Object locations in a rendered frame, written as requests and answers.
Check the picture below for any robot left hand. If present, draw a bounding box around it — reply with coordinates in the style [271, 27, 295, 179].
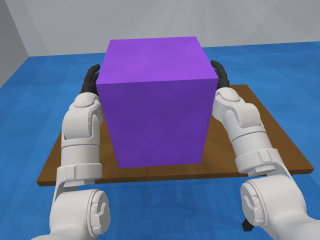
[81, 64, 101, 103]

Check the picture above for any right robot forearm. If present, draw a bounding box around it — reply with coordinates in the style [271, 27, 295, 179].
[212, 87, 307, 212]

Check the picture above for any robot right upper arm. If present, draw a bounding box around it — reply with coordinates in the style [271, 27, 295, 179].
[240, 174, 320, 240]

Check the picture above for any robot left upper arm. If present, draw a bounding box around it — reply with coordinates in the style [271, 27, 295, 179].
[31, 189, 111, 240]

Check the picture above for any carton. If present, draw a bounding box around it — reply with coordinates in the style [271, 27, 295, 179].
[96, 36, 219, 169]

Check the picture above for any left robot forearm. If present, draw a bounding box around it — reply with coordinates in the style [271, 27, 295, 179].
[49, 92, 103, 230]

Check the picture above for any table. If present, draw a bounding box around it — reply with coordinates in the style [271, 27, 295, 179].
[36, 84, 314, 232]

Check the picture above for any robot right hand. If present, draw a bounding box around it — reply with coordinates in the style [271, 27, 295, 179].
[210, 60, 230, 91]

